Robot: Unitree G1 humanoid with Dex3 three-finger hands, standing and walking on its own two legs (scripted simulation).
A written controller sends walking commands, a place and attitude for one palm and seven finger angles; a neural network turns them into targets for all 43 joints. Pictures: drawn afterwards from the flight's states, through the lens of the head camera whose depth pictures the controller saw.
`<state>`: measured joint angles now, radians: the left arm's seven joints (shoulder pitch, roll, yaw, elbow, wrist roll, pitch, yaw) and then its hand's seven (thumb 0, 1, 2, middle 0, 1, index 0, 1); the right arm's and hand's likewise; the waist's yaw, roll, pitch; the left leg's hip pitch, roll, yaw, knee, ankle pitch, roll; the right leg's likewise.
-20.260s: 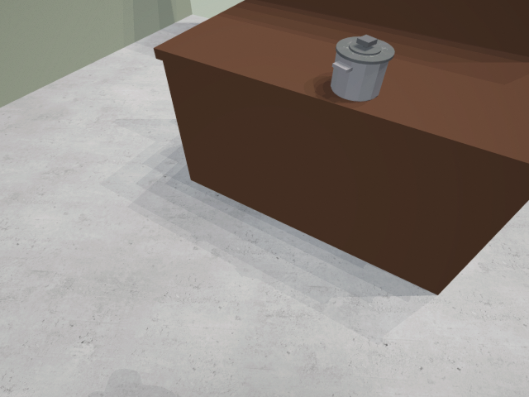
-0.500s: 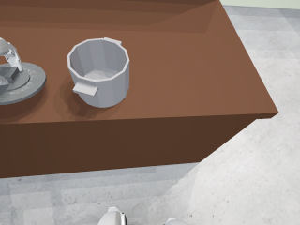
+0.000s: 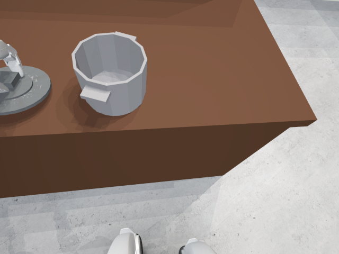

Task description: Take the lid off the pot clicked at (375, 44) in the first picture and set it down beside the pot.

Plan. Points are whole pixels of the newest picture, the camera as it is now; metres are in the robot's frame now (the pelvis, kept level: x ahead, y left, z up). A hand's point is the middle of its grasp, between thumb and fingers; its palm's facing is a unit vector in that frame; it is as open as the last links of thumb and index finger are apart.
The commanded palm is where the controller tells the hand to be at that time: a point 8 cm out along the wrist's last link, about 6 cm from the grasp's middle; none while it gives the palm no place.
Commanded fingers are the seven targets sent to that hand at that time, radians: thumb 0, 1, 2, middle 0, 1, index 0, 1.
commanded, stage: lower the lid onto the table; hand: left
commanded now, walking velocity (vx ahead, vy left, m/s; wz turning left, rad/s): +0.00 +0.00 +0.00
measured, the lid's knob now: (6, 79) +0.51 +0.33 +0.05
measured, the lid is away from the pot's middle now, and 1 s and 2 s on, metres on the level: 0.23 0.25 0.25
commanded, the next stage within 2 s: open the fingers wide in 0.20 s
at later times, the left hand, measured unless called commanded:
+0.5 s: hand out of the picture +0.47 +0.35 +0.06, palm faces -0.43 -0.11 -0.89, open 7.7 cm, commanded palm +0.51 +0.32 +0.12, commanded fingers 0.00 0.55 0.79 -0.84 -1.08 -0.64 -1.02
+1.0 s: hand out of the picture +0.46 +0.34 +0.06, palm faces -0.43 -0.10 -0.90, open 8.7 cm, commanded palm +0.50 +0.32 +0.12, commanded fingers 0.00 0.06 0.68 -0.42 -0.88 -0.39 -0.88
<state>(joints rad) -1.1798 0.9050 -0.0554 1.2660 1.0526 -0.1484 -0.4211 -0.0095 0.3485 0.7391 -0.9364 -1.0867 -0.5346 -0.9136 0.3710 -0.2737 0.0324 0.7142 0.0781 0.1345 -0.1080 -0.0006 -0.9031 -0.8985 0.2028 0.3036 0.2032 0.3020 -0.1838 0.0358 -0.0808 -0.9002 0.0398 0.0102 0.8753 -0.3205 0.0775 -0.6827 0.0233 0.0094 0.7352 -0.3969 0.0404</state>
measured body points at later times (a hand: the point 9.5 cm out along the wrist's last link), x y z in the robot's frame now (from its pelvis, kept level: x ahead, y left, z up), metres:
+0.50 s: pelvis -0.01 +0.01 -0.01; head +0.11 +0.05 +0.43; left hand +0.49 +0.35 +0.11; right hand -0.02 -0.27 -0.11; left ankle +0.05 +0.07 -0.69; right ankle -0.03 -0.18 -0.69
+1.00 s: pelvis -0.01 +0.01 +0.00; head +0.10 +0.05 +0.43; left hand +0.48 +0.34 +0.11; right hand +0.00 -0.28 -0.10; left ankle +0.05 +0.07 -0.69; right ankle -0.03 -0.18 -0.69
